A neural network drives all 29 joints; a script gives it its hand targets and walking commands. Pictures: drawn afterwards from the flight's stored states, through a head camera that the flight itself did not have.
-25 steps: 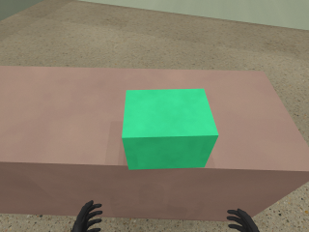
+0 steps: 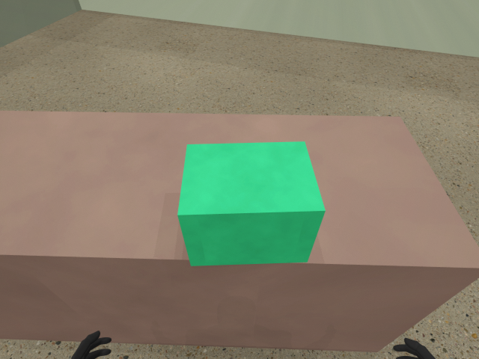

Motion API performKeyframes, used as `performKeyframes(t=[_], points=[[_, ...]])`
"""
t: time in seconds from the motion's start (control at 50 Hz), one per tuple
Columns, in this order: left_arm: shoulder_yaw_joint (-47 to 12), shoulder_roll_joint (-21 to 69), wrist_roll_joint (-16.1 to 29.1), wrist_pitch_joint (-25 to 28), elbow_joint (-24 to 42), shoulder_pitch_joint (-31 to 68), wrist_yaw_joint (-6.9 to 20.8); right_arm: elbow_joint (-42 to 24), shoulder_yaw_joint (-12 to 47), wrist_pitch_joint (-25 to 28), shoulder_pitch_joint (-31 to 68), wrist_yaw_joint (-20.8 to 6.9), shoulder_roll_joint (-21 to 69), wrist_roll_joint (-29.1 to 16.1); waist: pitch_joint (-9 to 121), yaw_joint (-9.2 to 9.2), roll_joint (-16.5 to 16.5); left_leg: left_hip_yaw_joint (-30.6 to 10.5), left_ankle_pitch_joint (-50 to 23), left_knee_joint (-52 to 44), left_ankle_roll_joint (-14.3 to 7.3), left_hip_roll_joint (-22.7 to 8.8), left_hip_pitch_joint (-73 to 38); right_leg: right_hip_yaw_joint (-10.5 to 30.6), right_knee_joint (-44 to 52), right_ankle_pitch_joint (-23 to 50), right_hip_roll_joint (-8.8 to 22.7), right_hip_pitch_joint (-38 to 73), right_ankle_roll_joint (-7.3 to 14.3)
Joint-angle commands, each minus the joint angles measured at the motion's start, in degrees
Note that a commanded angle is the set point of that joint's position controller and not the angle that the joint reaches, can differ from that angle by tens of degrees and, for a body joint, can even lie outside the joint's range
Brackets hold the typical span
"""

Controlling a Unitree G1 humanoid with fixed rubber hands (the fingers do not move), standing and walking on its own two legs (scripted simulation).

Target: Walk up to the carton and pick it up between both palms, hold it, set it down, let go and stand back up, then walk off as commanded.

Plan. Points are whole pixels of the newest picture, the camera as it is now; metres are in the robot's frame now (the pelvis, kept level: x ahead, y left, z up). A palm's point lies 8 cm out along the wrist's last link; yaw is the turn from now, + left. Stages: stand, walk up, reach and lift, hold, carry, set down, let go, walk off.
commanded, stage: stand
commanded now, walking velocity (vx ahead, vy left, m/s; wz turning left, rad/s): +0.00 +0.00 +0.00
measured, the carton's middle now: (247, 203) +0.43 +0.03 +0.00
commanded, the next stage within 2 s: none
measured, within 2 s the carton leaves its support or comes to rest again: neither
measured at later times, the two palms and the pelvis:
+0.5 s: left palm out of the picture +0.08 +0.30 -0.10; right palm out of the picture +0.11 -0.28 -0.08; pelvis -0.01 +0.00 +0.00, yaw +0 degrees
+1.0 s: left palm out of the picture +0.04 +0.31 -0.11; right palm out of the picture +0.06 -0.28 -0.09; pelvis -0.03 +0.01 +0.00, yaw +0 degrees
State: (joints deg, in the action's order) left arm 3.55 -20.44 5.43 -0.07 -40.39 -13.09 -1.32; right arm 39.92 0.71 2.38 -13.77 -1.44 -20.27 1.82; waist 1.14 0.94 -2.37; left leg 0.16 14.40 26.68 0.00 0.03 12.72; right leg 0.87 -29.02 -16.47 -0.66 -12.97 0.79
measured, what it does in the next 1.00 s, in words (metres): stands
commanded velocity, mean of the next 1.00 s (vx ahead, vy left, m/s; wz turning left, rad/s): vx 0.00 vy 0.00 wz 0.00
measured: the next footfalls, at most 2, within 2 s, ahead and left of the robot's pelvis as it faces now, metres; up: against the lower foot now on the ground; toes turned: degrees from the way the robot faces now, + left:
none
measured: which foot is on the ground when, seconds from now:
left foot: down 0.00-1.00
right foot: down 0.00-1.00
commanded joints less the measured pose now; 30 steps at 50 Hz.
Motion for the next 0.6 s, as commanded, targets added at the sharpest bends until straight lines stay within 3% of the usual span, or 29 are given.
performKeyframes(t=[0.0,0.06,0.24,0.58], points=[[2.21,-10.18,-9.19,2.64,1.32,3.88,1.45,-0.93,-4.46,1.0,2.27,1.17,-10.03,0.34,3.61,-0.42,3.59,-5.41,-6.88,-2.45,-2.29,-4.89,-2.46,6.86,5.46,11.72,6.21,3.33,2.13],[2.16,-11.43,-9.0,2.82,-0.69,3.93,1.54,-0.48,-4.28,0.7,1.78,1.07,-11.4,-0.02,4.1,-0.61,2.61,-5.12,-8.97,-2.46,-2.06,-4.75,-3.48,6.87,5.75,14.58,6.4,4.23,2.02],[1.29,-11.9,-8.28,2.98,-4.73,4.29,1.38,1.08,-4.15,0.51,1.43,1.42,-12.95,-0.39,5.44,-0.56,4.1,-5.42,-13.43,-3.16,-1.97,-5.63,-5.13,6.41,5.38,19.14,6.57,6.36,1.82],[0.45,-11.89,-8.06,3.01,-9.44,5.28,1.34,4.75,-3.79,0.53,1.72,1.66,-11.94,-0.86,2.23,-0.76,4.48,-5.88,-8.07,-5.06,-2.11,-5.86,-3.69,7.47,8.18,12.0,6.8,4.14,2.08]])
